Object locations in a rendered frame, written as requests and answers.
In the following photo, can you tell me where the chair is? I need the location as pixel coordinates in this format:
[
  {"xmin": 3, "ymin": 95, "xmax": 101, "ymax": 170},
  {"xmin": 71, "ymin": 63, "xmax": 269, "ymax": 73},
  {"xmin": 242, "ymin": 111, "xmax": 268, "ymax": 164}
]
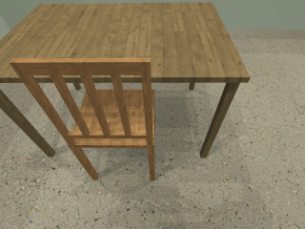
[{"xmin": 9, "ymin": 57, "xmax": 155, "ymax": 181}]

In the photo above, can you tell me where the table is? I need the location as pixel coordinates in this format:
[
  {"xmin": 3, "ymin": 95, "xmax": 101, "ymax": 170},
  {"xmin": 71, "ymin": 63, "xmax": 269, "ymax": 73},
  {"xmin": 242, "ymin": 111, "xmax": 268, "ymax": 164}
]
[{"xmin": 0, "ymin": 2, "xmax": 251, "ymax": 158}]

